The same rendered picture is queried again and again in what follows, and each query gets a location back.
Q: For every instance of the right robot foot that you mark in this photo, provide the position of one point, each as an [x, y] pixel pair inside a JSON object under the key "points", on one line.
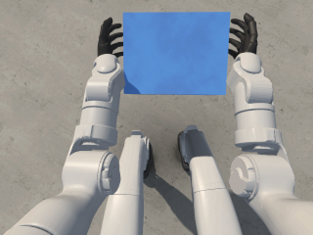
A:
{"points": [[184, 165]]}

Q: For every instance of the robot left hand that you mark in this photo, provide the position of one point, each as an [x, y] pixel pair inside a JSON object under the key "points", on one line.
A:
{"points": [[105, 39]]}

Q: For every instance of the robot right upper arm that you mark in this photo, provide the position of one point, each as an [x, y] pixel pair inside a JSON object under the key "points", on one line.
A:
{"points": [[266, 183]]}

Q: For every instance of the left robot forearm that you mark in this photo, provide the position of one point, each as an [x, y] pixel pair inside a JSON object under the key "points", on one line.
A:
{"points": [[97, 127]]}

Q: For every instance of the right robot forearm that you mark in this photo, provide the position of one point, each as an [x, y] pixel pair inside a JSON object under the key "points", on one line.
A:
{"points": [[254, 109]]}

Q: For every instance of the robot left upper arm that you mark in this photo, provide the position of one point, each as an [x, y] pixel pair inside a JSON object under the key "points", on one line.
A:
{"points": [[88, 178]]}

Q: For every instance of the robot foot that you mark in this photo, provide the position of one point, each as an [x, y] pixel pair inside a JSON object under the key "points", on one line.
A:
{"points": [[184, 165], [146, 172]]}

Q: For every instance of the robot right hand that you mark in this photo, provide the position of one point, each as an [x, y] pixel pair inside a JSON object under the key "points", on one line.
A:
{"points": [[248, 38]]}

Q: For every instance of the carton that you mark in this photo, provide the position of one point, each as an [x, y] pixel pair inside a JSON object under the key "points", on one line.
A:
{"points": [[175, 53]]}

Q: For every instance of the left robot foot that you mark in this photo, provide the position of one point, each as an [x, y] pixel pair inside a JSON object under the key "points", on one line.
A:
{"points": [[146, 172]]}

